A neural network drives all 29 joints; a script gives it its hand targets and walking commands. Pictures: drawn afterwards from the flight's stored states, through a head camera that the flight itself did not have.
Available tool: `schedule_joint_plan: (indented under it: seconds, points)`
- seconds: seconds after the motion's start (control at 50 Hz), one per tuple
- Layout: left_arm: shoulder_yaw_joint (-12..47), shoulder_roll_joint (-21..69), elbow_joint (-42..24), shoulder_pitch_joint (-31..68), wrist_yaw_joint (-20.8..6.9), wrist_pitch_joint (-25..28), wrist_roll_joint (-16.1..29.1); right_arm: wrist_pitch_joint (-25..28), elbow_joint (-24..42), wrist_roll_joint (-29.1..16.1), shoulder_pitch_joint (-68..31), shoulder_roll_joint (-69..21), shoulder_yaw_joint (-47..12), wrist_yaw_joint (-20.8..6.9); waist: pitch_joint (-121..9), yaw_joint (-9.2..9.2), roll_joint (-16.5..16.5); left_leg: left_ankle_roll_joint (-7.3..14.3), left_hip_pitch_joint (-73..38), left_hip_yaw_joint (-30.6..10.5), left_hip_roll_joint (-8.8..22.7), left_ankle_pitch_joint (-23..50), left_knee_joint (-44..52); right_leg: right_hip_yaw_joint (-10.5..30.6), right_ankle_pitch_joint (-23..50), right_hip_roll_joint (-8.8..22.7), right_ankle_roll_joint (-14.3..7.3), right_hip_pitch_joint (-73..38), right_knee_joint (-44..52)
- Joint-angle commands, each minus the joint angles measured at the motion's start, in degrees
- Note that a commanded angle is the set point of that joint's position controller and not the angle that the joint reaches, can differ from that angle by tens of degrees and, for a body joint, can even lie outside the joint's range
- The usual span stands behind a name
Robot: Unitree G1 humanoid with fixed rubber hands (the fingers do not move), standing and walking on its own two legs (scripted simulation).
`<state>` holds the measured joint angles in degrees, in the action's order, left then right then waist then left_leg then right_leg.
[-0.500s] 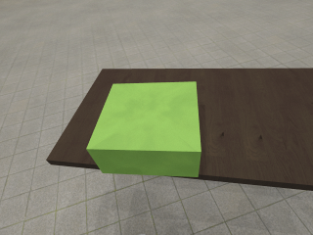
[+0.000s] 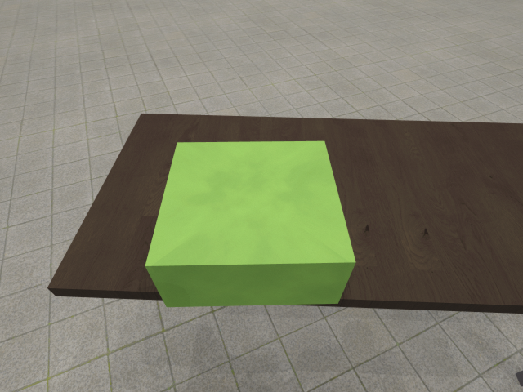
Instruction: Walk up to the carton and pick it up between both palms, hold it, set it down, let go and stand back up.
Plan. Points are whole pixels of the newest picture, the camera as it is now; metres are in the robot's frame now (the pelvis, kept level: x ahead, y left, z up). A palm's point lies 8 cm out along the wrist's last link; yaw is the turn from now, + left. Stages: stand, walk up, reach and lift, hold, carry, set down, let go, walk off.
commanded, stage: walk up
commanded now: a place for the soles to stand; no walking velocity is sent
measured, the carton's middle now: (252, 217) +0.44 +0.05 +0.00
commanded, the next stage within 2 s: none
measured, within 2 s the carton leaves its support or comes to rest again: neither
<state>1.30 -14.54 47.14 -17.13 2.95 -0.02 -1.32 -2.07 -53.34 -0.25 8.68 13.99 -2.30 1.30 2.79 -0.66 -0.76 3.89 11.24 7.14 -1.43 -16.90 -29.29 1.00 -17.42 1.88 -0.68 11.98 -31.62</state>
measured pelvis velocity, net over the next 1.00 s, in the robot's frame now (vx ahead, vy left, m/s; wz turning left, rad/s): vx -0.01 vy -0.02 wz -0.10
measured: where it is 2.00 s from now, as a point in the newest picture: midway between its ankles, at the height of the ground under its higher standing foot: outside the picture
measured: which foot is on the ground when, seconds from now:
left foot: down 0.00-1.00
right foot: down 0.00-1.00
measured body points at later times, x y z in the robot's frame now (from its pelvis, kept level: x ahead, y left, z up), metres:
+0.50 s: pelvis -0.04 -0.03 +0.00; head -0.03 -0.04 +0.45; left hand +0.00 +0.23 -0.13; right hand -0.02 -0.30 -0.15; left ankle -0.01 +0.07 -0.73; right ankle -0.01 -0.14 -0.73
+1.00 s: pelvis -0.01 -0.02 +0.00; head +0.00 -0.02 +0.45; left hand +0.05 +0.24 -0.14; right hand -0.01 -0.28 -0.15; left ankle -0.01 +0.07 -0.73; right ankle -0.01 -0.14 -0.73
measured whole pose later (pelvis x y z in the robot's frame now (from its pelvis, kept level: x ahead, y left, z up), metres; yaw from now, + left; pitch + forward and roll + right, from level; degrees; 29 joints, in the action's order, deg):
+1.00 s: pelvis -0.01 -0.02 +0.00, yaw -6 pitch -1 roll +1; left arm 3.3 -14.7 53.3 -16.7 2.0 1.4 -0.7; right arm -1.0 -57.3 0.7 15.8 16.0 -2.9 0.6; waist 2.4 -0.1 -0.3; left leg 2.6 10.9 12.1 0.9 -14.8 -26.3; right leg 4.5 -14.8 -0.2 0.3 14.3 -29.9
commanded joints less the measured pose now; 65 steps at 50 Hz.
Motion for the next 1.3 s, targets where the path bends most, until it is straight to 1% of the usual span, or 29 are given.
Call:
schedule_joint_plan:
  seconds: [0.0,0.06,0.12,0.18,0.22,0.24,0.28,0.32,0.36,0.38,0.4,0.46,0.5,0.56,0.62,0.64,0.66,0.7,0.72,0.74,0.8,0.86,0.98,1.0,1.02,1.1,1.14,1.24,1.28]
  points:
    - [-1.04,-4.12,0.41,-3.61,0.18,0.44,0.05,0.02,2.54,0.34,3.06,8.53,1.83,-0.33,-2.17,0.26,1.75,-1.7,-3.1,-9.68,11.4,27.37,8.42,-1.43,9.8,1.39,-1.08,1.23,0.77]
    - [-0.51,-4.07,0.81,-3.36,0.02,0.63,0.25,-0.03,1.96,0.3,2.82,8.31,1.41,-0.77,-3.21,-0.04,1.98,-0.59,-0.85,-8.78,10.07,12.54,10.67,0.69,8.71,2.55,-1.75,-0.6,2.77]
    - [-0.42,-5.34,1.08,-2.3,-0.32,0.97,0.62,0.05,1.32,0.54,3.09,7.63,1.24,-0.95,-0.77,-0.31,-1.9,-0.45,1.42,-8.45,9.21,0.86,11.93,2.74,6.23,3.81,-2.6,0.84,5.43]
    - [-0.21,-6.14,1.72,-1.32,-0.51,0.97,0.52,0.01,0.68,0.28,4.04,7.7,1.29,-1.2,2.12,0.29,1.17,-0.6,2.72,-8.85,8.87,-7.27,13.91,3.64,2.13,3.45,-2.33,4.61,6.47]
    - [-0.18,-6.24,2.11,-2.18,-0.58,1.32,0.73,0.39,0.12,0.09,4.77,8.15,1.27,-1.34,0.04,-0.01,0.55,0.07,2.77,-8.58,8.97,-8.37,13.55,3.64,1.38,3.12,-2.46,2.92,6.52]
    - [-0.22,-6.78,2.37,-2.48,-0.59,1.53,0.7,0.36,-0.12,0.48,4.7,8.26,1.54,-1.33,1.61,-0.11,0.93,-0.42,2.02,-8.01,7.84,-7.52,12.71,5.28,0.31,3.75,-2.86,5.13,7.88]
    - [-0.21,-6.88,2.83,-2.49,-0.66,1.63,0.73,0.45,-0.35,0.77,5.99,8.26,1.59,-1.35,2.55,0.61,-1.98,-0.42,1.96,-7.11,8.08,-6.65,11.25,6.26,-0.2,4.43,-3.37,6.07,9.25]
    - [-0.49,-8.5,3.44,-3.33,-0.69,1.7,0.91,0.35,-0.54,1.28,6.83,7.64,1.27,-1.59,2.12,0.84,-0.36,-0.61,-0.89,-6.8,7.04,-6.55,9.18,9.03,-4.36,5.71,-3.89,9.67,12.06]
    - [-0.67,-8.72,2.99,-3.1,-0.84,1.85,0.99,0.82,-0.85,1.32,9.24,7.49,1.12,-1.65,1.96,1.65,-2.02,-1.01,-2.07,-6.35,6.68,-4.36,8.1,10.28,-5.07,6.46,-3.88,10.63,13.03]
    - [-0.17,-7.85,3.42,-3.26,-0.99,1.91,1.23,0.84,-1.55,1.14,9.37,7.65,0.91,-1.62,0.27,0.73,-1.26,-1.02,-2.89,-5.94,6.7,-4.14,7.49,10.98,-5.55,6.29,-3.69,10.17,13.65]
    - [-0.31,-7.68,4.0,-2.96,-1.02,1.87,1.06,0.87,-1.74,1.2,9.99,7.23,0.8,-1.51,0.84,1.13,-3.79,-1.28,-1.71,-5.89,6.69,-4.75,7.14,11.61,-7.28,6.61,-4.03,9.67,14.78]
    - [-0.46,-8.87,4.0,-3.09,-1.06,1.48,1.19,0.97,-1.9,1.25,11.11,7.28,0.85,-1.32,1.66,1.58,-4.93,-1.27,-3.56,-6.0,6.17,-5.23,6.53,12.96,-11.91,7.01,-4.21,13.47,16.4]
    - [-0.31,-8.14,4.39,-2.56,-1.17,1.45,1.51,1.22,-2.46,1.26,11.58,7.85,0.9,-1.11,3.97,1.62,-3.24,-1.67,-1.95,-5.71,6.78,-3.97,7.47,11.94,-8.3,5.76,-3.86,13.47,15.27]
    - [0.06,-6.98,4.45,-3.7,-1.37,2.13,1.04,1.8,-2.68,1.05,10.47,8.21,0.52,-0.84,1.31,0.27,-1.06,-0.83,-2.66,-6.51,7.85,1.82,7.92,10.06,3.93,5.22,-3.6,9.13,11.47]
    - [0.07,-6.98,4.69,-3.33,-1.44,2.02,0.85,1.85,-2.93,1.06,11.98,8.84,0.85,-0.84,0.86,0.97,0.09,-0.91,-2.07,-6.87,9.12,-0.68,9.45,8.03,3.77,3.89,-3.33,7.96,9.73]
    - [0.16,-6.64,4.46,-2.62,-1.43,1.87,0.88,1.81,-3.54,0.53,12.05,8.39,0.62,-0.73,2.28,0.55,-0.65,-0.84,-0.74,-6.73,9.49,0.3,10.53,6.92,6.05,3.16,-2.88,7.39,8.54]
    - [0.19,-6.16,4.65,-3.79,-1.4,2.0,0.89,1.75,-3.48,0.67,11.44,9.01,0.82,-0.74,0.68,-0.23,0.97,-0.75,-1.22,-6.03,9.53,0.27,10.24,6.5,6.82,2.7,-2.58,6.13,8.22]
    - [0.14,-6.94,4.66,-4.43,-1.28,2.05,0.75,1.66,-3.57,0.67,11.83,8.18,0.31,-0.74,-0.36,-0.06,-0.8,-0.61,-0.1,-5.31,9.57,0.95,9.43,7.75,8.15,3.67,-2.83,4.55,7.95]
    - [0.2,-6.79,4.76,-4.14,-1.08,1.99,1.04,1.65,-3.14,0.77,10.78,8.71,0.66,-0.76,-0.34,-0.53,1.15,-0.42,-0.82,-5.76,9.09,0.55,9.56,8.17,7.86,3.68,-3.27,5.68,7.61]
    - [0.26,-7.35,4.49,-3.1,-1.11,1.94,0.83,1.7,-3.33,0.79,11.2,8.59,0.46,-0.76,0.16,0.03,-1.29,-0.66,-1.6,-5.91,9.72,2.07,9.68,7.73,9.23,3.82,-3.06,5.59,6.94]
    - [0.49,-6.51,4.95,-3.57,-0.98,2.03,0.73,1.53,-3.38,0.76,11.15,8.43,0.63,-0.74,-0.81,0.38,1.95,-0.63,-3.48,-4.71,9.6,5.41,8.43,7.52,13.69,3.76,-2.91,5.93,6.88]
    - [0.59,-6.67,4.67,-3.42,-0.77,1.88,0.6,1.5,-3.0,0.76,12.51,8.52,0.66,-0.47,-2.18,0.63,-0.31,-0.88,-5.12,-4.51,10.59,12.92,8.14,6.76,17.4,2.99,-2.72,5.81,3.76]
    - [0.3,-7.28,4.27,-2.55,-0.5,1.77,0.74,0.83,-2.21,1.24,10.94,8.91,0.93,-0.57,-2.56,0.74,-0.07,-0.35,-6.88,-2.88,9.98,13.55,6.52,7.12,19.75,3.33,-2.32,6.54,3.28]
    - [0.63,-6.91,4.36,-3.01,-0.39,1.74,0.97,0.75,-2.02,0.94,9.78,9.08,0.93,-0.55,-2.83,0.37,1.58,-0.01,-6.86,-2.38,10.29,12.57,5.97,7.64,19.71,3.2,-2.78,6.33,3.4]
    - [0.52,-6.68,4.17,-2.39,-0.25,1.65,0.73,0.58,-2.18,1.03,9.78,8.98,0.9,-0.65,-2.32,0.87,-0.11,0.23,-5.67,-2.31,10.3,11.83,5.86,8.26,19.78,3.34,-2.97,6.05,3.33]
    - [0.15,-7.18,3.67,-2.25,-0.22,1.09,0.7,0.13,-1.64,1.24,8.84,9.77,1.02,-0.58,-0.14,0.83,1.14,0.57,-3.13,-2.64,11.29,5.32,8.42,7.49,13.21,1.88,-2.47,7.28,2.28]
    - [0.31,-7.29,3.03,-2.41,-0.3,1.18,0.74,-0.02,-1.47,0.91,8.56,9.42,1.05,-0.45,0.12,0.51,-0.81,0.86,-2.9,-2.54,11.03,3.53,8.05,8.16,12.23,1.56,-2.55,7.74,2.24]
    - [-0.3,-8.5,3.05,-3.49,-0.21,1.3,0.73,-0.27,-1.28,1.29,8.78,10.02,1.08,-0.75,0.07,0.69,-0.29,0.32,-4.04,-2.27,10.36,-0.15,7.14,10.64,11.69,2.26,-3.07,9.48,4.57]
    - [-0.08,-8.56,2.42,-2.61,-0.29,1.05,0.99,-0.57,-0.86,0.45,8.86,9.96,1.04,-0.65,1.57,0.82,0.29,0.69,-2.59,-3.26,10.26,-5.97,8.66,11.68,4.7,1.48,-2.9,12.13,4.45]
